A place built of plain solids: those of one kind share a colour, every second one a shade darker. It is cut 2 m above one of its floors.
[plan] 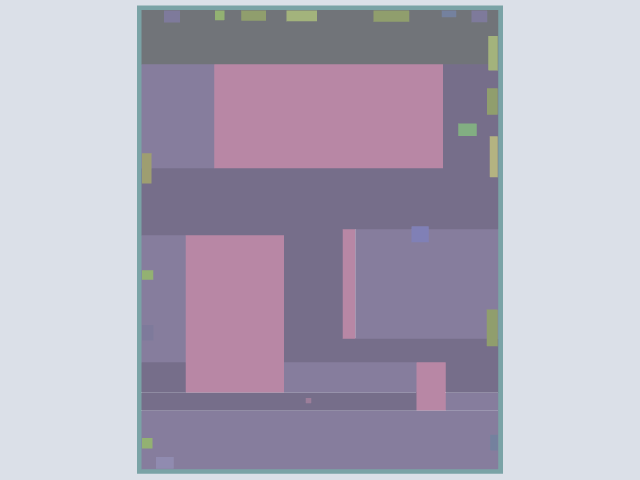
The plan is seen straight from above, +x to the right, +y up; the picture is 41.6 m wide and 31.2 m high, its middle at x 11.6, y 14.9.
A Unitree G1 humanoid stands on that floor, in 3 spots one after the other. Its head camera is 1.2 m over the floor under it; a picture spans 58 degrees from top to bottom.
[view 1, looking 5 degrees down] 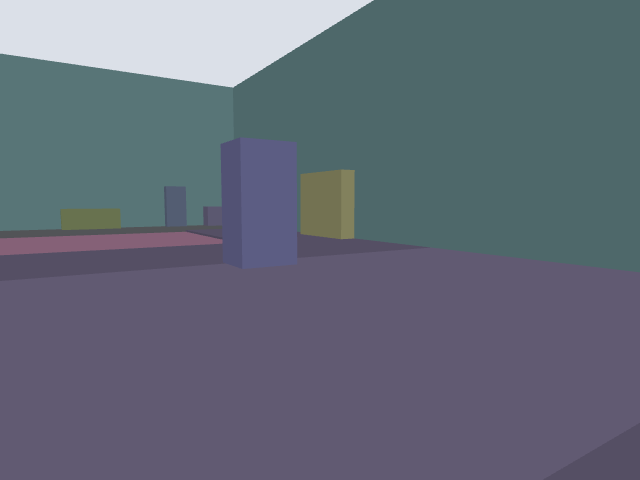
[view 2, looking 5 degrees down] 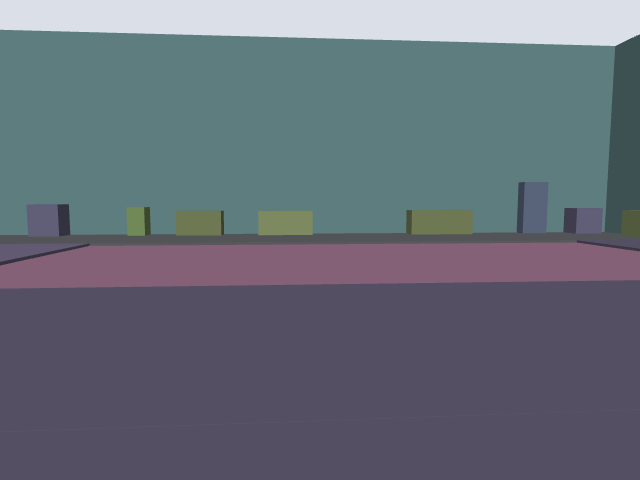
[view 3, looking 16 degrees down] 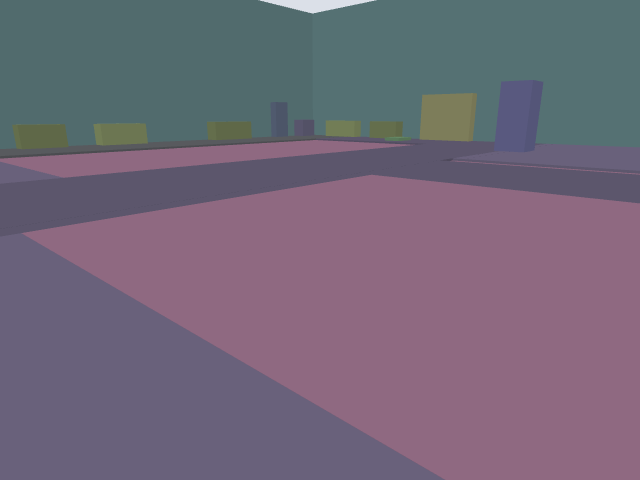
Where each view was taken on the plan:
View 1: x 14.64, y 7.48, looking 58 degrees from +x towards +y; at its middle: floor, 13.76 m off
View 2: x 10.56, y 13.31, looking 86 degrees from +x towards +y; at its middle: ground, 13.76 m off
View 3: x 1.69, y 9.87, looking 42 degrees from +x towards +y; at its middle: bay_floor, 4.35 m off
